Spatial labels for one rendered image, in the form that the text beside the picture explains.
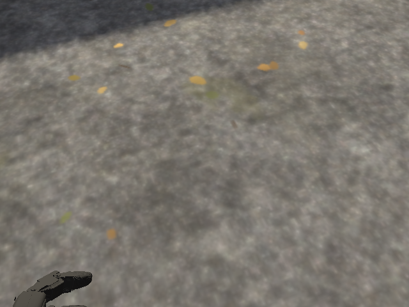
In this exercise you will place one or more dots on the robot left hand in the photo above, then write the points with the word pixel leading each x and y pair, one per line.
pixel 51 286

